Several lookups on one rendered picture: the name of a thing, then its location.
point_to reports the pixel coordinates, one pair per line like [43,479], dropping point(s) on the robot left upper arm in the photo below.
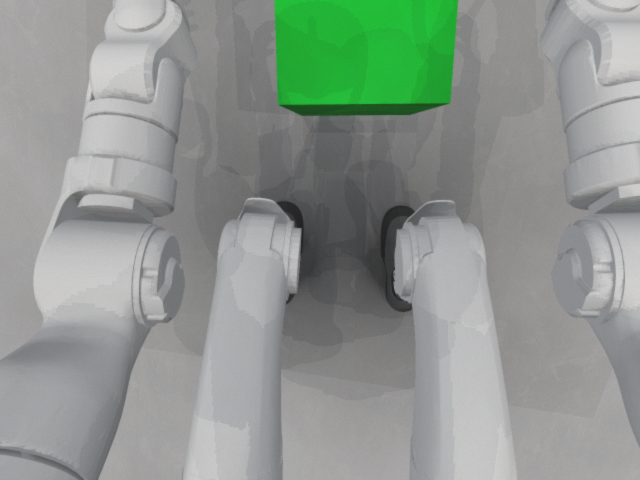
[101,287]

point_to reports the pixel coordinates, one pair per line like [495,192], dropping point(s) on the left robot forearm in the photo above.
[131,119]

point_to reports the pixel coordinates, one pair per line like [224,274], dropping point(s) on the robot right foot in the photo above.
[394,219]

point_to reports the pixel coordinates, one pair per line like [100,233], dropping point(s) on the robot left thigh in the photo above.
[236,431]

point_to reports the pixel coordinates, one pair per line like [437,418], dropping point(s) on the carton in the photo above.
[364,57]

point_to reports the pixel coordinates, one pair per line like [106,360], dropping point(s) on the robot right upper arm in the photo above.
[596,276]

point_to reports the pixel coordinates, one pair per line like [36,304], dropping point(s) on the right robot forearm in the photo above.
[594,46]

